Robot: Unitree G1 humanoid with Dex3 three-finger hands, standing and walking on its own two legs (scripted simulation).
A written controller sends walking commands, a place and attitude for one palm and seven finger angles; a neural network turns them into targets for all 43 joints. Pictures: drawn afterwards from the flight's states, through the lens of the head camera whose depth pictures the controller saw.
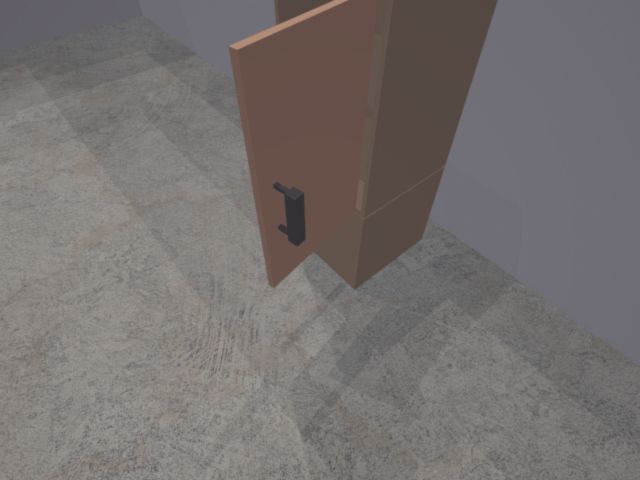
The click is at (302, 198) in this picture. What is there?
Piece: cupboard door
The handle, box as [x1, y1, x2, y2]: [273, 182, 305, 246]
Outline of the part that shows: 276,182 273,184 274,188 284,194 287,221 286,227 280,224 278,228 287,234 288,240 297,246 305,238 303,192 294,187 288,189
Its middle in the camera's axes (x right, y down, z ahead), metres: -0.07 -0.05 +0.80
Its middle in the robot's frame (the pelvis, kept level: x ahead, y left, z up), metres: +0.62 +0.11 -0.10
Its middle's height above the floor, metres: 0.68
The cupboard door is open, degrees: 100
